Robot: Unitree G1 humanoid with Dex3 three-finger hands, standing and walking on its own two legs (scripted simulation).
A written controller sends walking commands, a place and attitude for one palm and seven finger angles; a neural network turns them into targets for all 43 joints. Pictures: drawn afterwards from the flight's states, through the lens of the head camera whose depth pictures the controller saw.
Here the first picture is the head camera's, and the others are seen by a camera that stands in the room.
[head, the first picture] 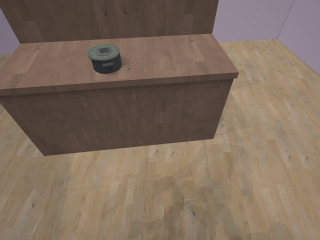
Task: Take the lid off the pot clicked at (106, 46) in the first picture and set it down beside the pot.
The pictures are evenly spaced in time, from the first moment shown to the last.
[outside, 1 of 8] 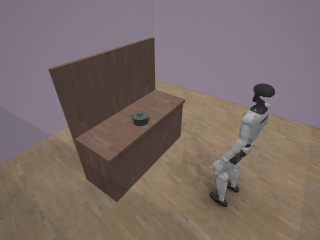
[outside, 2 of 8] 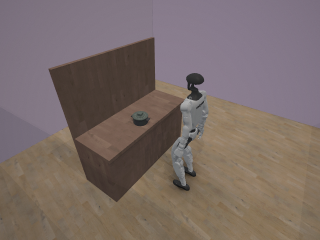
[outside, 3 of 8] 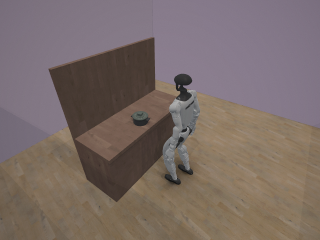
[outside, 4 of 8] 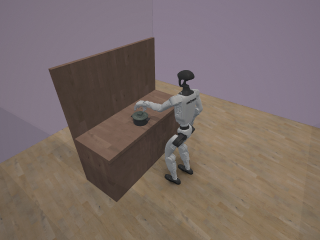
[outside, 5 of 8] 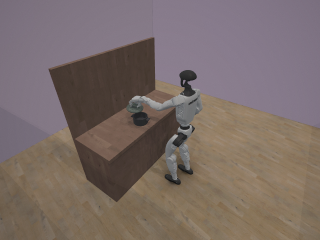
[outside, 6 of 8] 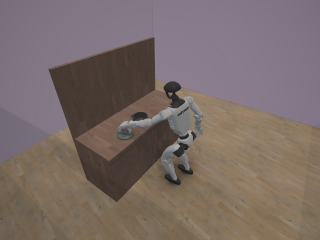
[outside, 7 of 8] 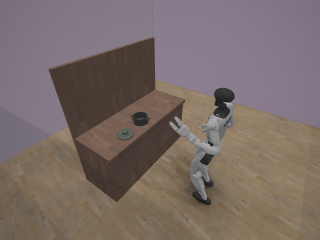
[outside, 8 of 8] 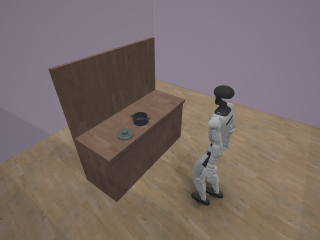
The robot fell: no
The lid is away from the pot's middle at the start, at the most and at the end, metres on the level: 0.00 0.26 0.26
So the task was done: yes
